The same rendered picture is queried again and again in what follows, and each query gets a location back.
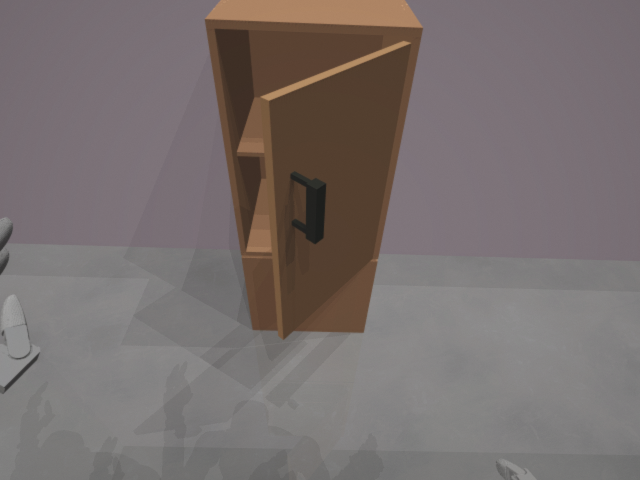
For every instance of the handle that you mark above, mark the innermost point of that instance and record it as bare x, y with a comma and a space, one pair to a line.
315, 208

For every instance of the right robot hand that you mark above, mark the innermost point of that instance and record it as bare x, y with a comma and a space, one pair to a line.
510, 471

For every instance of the cupboard door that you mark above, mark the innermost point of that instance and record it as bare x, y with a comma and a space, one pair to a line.
339, 127

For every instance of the left robot hand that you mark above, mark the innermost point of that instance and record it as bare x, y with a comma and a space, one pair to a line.
19, 354

